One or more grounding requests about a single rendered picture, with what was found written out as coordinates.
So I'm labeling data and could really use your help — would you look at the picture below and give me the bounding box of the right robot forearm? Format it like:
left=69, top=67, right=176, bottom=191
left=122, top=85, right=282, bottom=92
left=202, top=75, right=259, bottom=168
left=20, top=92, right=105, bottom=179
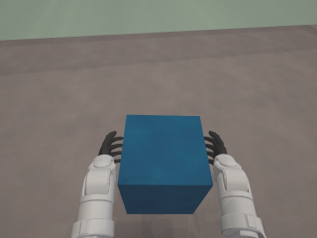
left=213, top=154, right=266, bottom=238

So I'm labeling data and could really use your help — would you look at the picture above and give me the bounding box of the robot right hand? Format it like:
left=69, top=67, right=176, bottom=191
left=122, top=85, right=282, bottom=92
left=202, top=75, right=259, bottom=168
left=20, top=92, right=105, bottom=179
left=204, top=131, right=228, bottom=166

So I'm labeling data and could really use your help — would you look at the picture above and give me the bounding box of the left robot forearm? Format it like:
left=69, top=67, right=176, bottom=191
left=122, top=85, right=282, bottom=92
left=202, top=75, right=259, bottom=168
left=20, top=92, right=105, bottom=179
left=70, top=155, right=116, bottom=238

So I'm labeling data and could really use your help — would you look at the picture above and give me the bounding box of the robot left hand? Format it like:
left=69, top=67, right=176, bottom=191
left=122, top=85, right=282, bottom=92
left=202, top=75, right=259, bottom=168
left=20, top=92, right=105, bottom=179
left=98, top=131, right=124, bottom=164

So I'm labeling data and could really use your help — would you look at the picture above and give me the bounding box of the carton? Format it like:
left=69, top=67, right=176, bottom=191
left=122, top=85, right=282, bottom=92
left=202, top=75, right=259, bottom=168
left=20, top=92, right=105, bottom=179
left=117, top=114, right=213, bottom=214

